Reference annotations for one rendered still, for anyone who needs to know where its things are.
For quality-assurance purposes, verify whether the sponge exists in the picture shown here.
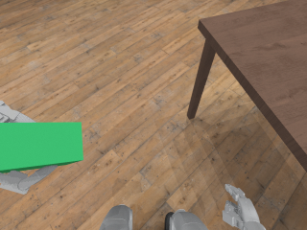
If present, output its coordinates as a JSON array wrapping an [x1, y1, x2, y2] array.
[[0, 122, 83, 173]]

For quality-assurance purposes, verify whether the robot right forearm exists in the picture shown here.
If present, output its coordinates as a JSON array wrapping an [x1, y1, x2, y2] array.
[[242, 220, 266, 230]]

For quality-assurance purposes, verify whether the right robot hand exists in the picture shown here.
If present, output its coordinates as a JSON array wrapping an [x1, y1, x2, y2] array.
[[222, 184, 260, 230]]

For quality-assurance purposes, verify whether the table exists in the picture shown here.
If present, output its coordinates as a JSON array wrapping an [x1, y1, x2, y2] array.
[[187, 0, 307, 172]]

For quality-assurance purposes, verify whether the right robot foot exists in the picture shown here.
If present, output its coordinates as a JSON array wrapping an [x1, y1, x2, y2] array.
[[164, 212, 174, 230]]

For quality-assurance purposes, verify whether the left robot hand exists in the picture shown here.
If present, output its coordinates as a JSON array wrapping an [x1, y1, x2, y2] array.
[[0, 101, 58, 195]]

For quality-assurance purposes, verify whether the right robot thigh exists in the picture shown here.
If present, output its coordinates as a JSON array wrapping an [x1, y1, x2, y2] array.
[[169, 212, 208, 230]]

